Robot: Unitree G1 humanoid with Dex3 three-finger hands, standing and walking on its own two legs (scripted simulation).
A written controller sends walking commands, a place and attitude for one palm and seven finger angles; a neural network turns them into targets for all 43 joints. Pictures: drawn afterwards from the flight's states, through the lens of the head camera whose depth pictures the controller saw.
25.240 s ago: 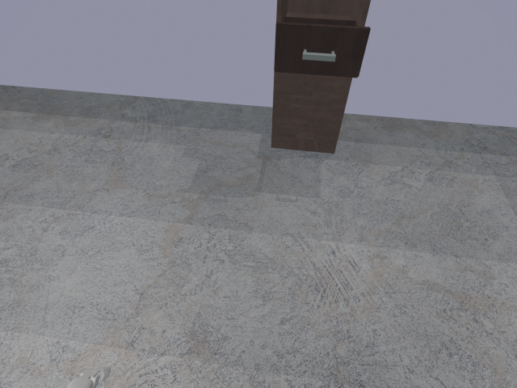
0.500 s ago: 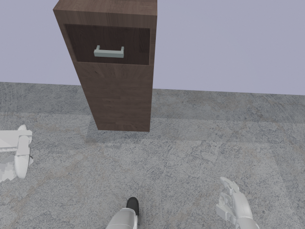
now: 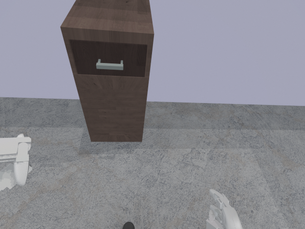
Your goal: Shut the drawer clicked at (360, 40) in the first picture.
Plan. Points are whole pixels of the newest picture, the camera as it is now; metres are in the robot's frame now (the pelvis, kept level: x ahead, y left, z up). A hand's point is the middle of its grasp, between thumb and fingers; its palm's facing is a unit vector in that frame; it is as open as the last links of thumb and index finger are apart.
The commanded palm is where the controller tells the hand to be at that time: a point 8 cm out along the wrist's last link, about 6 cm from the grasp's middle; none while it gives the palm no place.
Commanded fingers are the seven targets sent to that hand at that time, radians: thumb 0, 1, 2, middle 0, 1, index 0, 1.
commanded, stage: stop stepping back and stand still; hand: left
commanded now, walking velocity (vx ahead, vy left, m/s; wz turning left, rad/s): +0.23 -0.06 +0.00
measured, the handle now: (110, 64) +0.81 +0.21 -0.05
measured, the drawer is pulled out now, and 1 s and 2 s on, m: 0.00 0.00 0.00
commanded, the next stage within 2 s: let the arm hang, fingers relaxed in 1.06 s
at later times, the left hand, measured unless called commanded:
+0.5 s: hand (5, 178) +0.17 +0.25 +0.18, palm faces +0.34 -0.78 -0.53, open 3.2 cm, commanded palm +0.11 +0.30 +0.17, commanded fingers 0.00 0.90 0.90 -1.40 -1.60 -1.40 -1.60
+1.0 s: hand (14, 162) +0.21 +0.27 +0.15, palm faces +0.34 -0.80 -0.50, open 3.2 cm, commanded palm +0.15 +0.30 +0.17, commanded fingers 0.00 0.90 0.90 -1.40 -1.60 -1.40 -1.60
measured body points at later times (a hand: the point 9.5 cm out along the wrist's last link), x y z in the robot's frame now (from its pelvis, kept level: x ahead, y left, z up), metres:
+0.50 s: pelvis -0.01 +0.02 -0.01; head +0.00 +0.03 +0.43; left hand +0.14 +0.29 +0.20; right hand +0.14 -0.20 -0.11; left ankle +0.04 +0.13 -0.72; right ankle +0.00 -0.08 -0.74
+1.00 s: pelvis +0.02 +0.02 +0.00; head +0.05 +0.02 +0.44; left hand +0.18 +0.31 +0.18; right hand +0.21 -0.20 -0.09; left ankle +0.04 +0.14 -0.74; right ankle +0.00 -0.08 -0.74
